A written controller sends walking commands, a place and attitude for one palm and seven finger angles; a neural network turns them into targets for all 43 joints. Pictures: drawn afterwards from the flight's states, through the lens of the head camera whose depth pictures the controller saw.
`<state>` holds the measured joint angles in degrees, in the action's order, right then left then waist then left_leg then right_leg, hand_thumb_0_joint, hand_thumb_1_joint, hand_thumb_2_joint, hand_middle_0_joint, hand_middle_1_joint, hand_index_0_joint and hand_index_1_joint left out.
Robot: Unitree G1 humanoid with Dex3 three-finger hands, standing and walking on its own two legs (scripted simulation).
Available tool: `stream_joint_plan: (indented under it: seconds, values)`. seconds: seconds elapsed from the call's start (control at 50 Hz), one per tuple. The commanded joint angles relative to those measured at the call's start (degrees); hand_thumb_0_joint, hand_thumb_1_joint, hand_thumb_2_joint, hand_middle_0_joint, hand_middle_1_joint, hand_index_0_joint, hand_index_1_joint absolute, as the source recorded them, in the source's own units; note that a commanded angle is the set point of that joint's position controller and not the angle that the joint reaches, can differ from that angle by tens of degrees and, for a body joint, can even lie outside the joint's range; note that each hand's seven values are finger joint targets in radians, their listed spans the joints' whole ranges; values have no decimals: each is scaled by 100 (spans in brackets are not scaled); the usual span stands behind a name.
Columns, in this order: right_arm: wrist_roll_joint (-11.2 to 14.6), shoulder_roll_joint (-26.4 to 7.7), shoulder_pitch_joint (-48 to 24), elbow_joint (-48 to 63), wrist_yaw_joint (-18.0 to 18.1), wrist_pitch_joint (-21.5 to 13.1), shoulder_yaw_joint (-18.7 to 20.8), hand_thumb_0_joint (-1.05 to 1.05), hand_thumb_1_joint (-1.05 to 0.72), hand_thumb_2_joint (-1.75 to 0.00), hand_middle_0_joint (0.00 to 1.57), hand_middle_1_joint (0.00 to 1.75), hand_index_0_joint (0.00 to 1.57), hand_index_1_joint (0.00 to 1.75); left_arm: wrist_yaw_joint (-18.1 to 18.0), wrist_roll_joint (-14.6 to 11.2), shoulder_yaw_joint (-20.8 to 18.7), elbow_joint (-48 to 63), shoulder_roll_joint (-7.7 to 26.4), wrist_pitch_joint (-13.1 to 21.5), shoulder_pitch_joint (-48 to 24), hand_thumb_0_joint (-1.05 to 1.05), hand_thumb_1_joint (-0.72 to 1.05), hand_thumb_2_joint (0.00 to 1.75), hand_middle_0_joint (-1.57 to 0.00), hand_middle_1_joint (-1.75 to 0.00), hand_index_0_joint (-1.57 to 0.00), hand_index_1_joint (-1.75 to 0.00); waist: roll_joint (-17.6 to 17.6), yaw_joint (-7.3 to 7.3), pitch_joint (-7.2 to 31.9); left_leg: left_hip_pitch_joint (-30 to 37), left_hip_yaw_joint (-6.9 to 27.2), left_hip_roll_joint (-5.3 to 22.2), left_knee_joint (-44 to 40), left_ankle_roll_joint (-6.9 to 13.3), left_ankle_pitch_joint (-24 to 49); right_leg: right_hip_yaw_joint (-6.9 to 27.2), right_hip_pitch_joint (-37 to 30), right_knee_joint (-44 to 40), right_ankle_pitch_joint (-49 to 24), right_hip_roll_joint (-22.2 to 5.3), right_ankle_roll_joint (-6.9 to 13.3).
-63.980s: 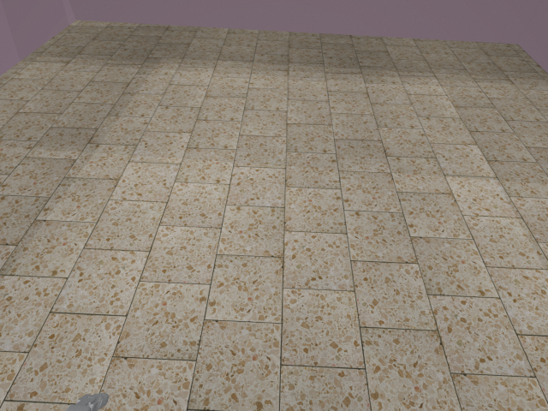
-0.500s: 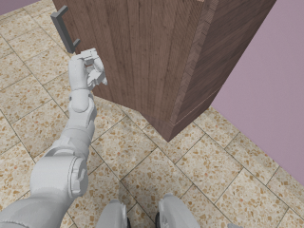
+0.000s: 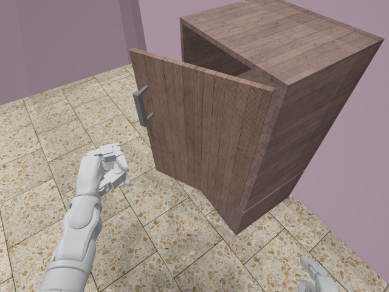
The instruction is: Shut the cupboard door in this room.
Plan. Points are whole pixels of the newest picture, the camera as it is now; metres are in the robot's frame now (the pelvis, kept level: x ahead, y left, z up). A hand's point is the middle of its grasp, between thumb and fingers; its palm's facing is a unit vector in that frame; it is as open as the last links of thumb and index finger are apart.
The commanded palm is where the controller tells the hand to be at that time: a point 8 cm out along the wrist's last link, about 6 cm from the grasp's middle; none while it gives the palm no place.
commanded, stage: draw the hand back to the body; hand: left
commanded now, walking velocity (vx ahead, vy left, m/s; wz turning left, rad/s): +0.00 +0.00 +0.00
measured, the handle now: (144, 106) +0.66 +0.18 -0.02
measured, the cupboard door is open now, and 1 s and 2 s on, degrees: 28 28 28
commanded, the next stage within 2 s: step back with the hand held close in 0.98 s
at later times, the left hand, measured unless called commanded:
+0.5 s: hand (17, 204) +0.22 +0.27 +0.17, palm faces +0.39 -0.84 -0.36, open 5.3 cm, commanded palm +0.17 +0.31 +0.19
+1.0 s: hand out of the picture +0.19 +0.27 +0.19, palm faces +0.46 -0.79 -0.40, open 7.4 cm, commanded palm +0.14 +0.31 +0.20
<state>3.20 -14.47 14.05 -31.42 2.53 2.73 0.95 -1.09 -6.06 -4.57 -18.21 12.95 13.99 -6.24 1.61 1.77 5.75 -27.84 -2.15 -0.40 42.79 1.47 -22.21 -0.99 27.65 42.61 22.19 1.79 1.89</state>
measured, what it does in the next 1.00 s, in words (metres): stands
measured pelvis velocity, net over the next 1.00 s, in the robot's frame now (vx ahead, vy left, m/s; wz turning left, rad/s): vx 0.00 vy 0.00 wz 0.02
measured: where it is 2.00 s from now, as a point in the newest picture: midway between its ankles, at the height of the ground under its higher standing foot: outside the picture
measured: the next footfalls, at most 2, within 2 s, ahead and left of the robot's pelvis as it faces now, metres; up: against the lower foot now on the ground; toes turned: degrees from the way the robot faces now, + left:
none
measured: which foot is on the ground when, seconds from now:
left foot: down 0.00-1.00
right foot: down 0.00-1.00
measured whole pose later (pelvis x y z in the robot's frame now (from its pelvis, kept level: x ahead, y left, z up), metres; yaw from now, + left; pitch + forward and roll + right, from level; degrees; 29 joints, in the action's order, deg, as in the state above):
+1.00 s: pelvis +0.00 +0.00 +0.03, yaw +1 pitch -3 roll +0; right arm 1.5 -13.0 12.1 -35.9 4.4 -5.8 -0.8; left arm -5.8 -4.3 -19.2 21.2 20.1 5.4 27.2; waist 3.8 -3.1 1.3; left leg -7.0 -0.8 -1.3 25.2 1.7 -14.8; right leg -1.9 6.0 24.1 14.9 1.3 1.5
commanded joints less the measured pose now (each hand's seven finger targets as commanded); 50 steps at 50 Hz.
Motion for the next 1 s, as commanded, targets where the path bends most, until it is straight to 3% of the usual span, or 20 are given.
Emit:
stream_joint_plan:
  seconds: [0.0, 0.14, 0.22, 0.28, 0.36, 0.38, 0.4, 0.44, 0.48, 0.58, 0.64, 0.74, 0.8, 0.82, 0.9, 0.98]
  values:
    - [21, -477, -597, 907, 200, -163, 42, 0, -90, -90, 20, 30, 20, 30, -292, 125, -176, 2251, 986, -233, -932, 0, 90, 90, -100, -117, -100, -117, -44, -95, 848, 1185, 177, 49, -1100, 67, 1571, 151, -1343, -1169, -1994, -214, -103]
    - [-59, -402, -810, 886, 253, -321, -125, 0, -90, -90, 20, 30, 20, 30, -407, 179, -383, 3196, 1019, -739, 136, 0, 90, 90, -81, -96, -81, -96, 39, -193, 447, 2012, 300, 135, -1681, 5, 2313, -47, -1802, -1653, -2285, -184, -65]
    - [-125, -398, -881, 853, 203, -452, -179, 0, -90, -90, 20, 30, 20, 30, -439, 209, -589, 3802, 1133, -856, 695, 0, 90, 90, -69, -84, -69, -84, 267, -268, 339, 2253, 343, 160, -1896, -39, 2626, -78, -2004, -1882, -2328, -198, -62]
    - [-162, -381, -938, 819, 170, -523, -188, 0, -90, -90, 20, 30, 20, 30, -471, 221, -803, 4143, 1223, -905, 1028, 0, 90, 90, -61, -75, -61, -75, 199, -302, 184, 2271, 360, 179, -2013, -75, 2673, -110, -2100, -1989, -2294, -178, -62]
    - [-202, -385, -946, 774, 135, -647, -178, 0, -90, -90, 20, 30, 20, 30, -510, 225, -1210, 4676, 1450, -895, 1542, 0, 90, 90, -50, -63, -50, -63, 367, -386, 284, 2389, 431, 210, -2067, -153, 3054, -135, -2278, -2035, -2347, -182, -61]
    - [-214, -371, -959, 758, 124, -677, -166, 0, -90, -90, 20, 30, 20, 30, -522, 210, -1349, 4737, 1510, -887, 1740, 0, 90, 90, -47, -60, -47, -60, 219, -408, 262, 2352, 414, 205, -2068, -144, 3033, -143, -2312, -2047, -2385, -184, -72]
    - [-213, -406, -977, 743, 122, -701, -142, 0, -90, -90, 20, 30, 20, 30, -526, 195, -1536, 4765, 1656, -896, 1988, 0, 90, 90, -45, -57, -45, -57, 190, -448, 244, 2298, 384, 190, -2066, -120, 3009, -125, -2379, -2082, -2415, -185, -73]
    - [-196, -365, -988, 718, 99, -732, -138, 0, -90, -90, 20, 30, 20, 30, -519, 183, -1632, 4980, 1634, -854, 2185, 0, 90, 90, -39, -51, -39, -51, 314, -449, 184, 2260, 385, 194, -2077, -143, 2989, -133, -2368, -2072, -2355, -197, -77]
    - [-206, -370, -998, 683, 95, -785, -107, 0, -90, -90, 20, 30, 20, 30, -540, 155, -1881, 5076, 1758, -818, 2435, 0, 90, 90, -34, -45, -34, -45, 143, -472, 110, 2195, 360, 178, -2082, -114, 2829, -139, -2345, -2107, -2323, -196, -95]
    - [-163, -386, -1023, 633, 114, -912, -45, 0, -90, -90, 20, 30, 20, 30, -579, 111, -2407, 5323, 2012, -661, 2929, 0, 90, 90, -20, -30, -20, -30, 281, -534, -46, 2011, 326, 158, -2148, -94, 2276, -128, -2291, -2148, -1940, -186, -92]
    - [-162, -460, -972, 537, 125, -975, -21, 0, -90, -90, 20, 30, 20, 30, -555, 141, -1956, 4969, 1582, -661, 2839, 0, 90, 90, -20, -30, -20, -30, 146, -417, -503, 1900, 352, 161, -2246, -71, 1820, -129, -1969, -2226, -1518, -191, -108]
    - [-169, -487, -981, 512, 198, -1085, 22, 0, -90, -90, 20, 30, 20, 30, -614, 182, -2046, 5031, 1753, -561, 2607, 0, 90, 90, -20, -30, -20, -30, -22, -454, -329, 1960, 326, 110, -2263, 21, 1431, -86, -1977, -2259, -1193, -206, -121]
    - [-179, -479, -997, 489, 213, -1144, 20, 0, -90, -90, 20, 30, 20, 30, -643, 182, -2305, 5190, 2033, -514, 2680, 0, 90, 90, -20, -30, -20, -30, 97, -530, -118, 1956, 304, 80, -2209, 21, 1595, -42, -2169, -2245, -1374, -216, -102]
    - [-175, -435, -1029, 510, 211, -1162, 6, 0, -90, -90, 20, 30, 20, 30, -628, 183, -2202, 5274, 1908, -492, 2686, 0, 90, 90, -20, -30, -20, -30, 256, -525, -111, 1977, 270, 78, -2190, 19, 1688, -29, -2194, -2215, -1480, -231, -94]
    - [-176, -418, -1019, 466, 204, -1199, -9, 0, -90, -90, 20, 30, 20, 30, -630, 165, -2319, 5133, 1971, -499, 2845, 0, 90, 90, -20, -30, -20, -30, 292, -544, -326, 1904, 249, 82, -2188, -8, 1708, -20, -2129, -2281, -1521, -212, -91]
    - [-177, -396, -1018, 484, 183, -1174, -11, 0, -90, -90, 20, 30, 20, 30, -591, 142, -2199, 5029, 1814, -509, 2818, 0, 90, 90, -20, -30, -20, -30, 250, -505, -514, 1862, 222, 93, -2221, -9, 1554, -8, -2009, -2335, -1341, -207, -116]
